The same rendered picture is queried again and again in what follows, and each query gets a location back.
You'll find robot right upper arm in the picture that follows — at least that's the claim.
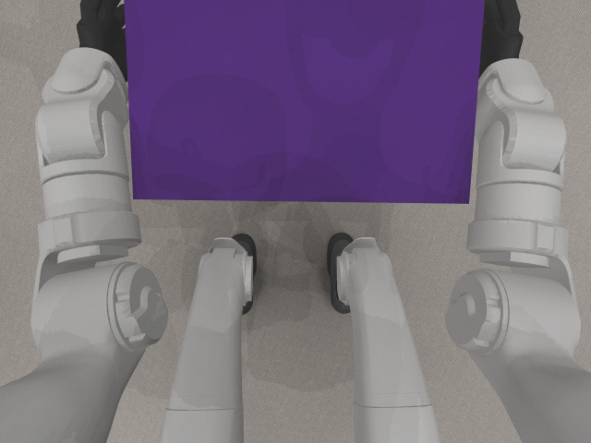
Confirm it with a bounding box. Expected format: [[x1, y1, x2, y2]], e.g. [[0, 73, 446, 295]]
[[445, 268, 591, 443]]

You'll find robot left upper arm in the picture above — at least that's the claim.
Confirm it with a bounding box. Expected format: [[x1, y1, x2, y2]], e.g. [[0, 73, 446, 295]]
[[0, 261, 168, 443]]

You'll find robot left forearm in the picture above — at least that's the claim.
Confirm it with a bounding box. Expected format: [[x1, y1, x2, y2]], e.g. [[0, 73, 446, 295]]
[[30, 47, 142, 348]]

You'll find robot right hand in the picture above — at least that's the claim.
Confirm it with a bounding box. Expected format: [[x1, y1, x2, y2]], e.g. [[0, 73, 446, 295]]
[[478, 0, 523, 79]]

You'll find robot left hand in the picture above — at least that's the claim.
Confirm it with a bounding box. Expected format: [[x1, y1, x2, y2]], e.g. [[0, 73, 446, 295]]
[[77, 0, 127, 83]]

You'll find robot right forearm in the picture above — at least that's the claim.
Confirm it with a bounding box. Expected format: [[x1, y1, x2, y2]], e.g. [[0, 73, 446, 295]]
[[466, 58, 581, 344]]

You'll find carton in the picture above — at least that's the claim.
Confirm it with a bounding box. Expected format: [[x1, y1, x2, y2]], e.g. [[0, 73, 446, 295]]
[[124, 0, 485, 204]]

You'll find robot left thigh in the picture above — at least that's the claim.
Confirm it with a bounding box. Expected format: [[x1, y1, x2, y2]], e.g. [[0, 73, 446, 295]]
[[159, 248, 253, 443]]

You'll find right robot foot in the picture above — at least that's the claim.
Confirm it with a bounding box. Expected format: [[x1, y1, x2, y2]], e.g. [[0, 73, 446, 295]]
[[327, 233, 354, 314]]

